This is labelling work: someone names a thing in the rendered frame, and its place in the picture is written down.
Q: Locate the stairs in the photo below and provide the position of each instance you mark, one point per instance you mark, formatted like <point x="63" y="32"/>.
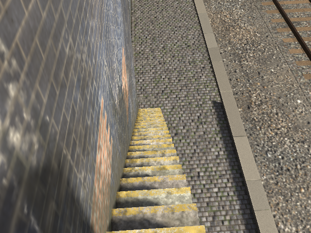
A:
<point x="154" y="196"/>

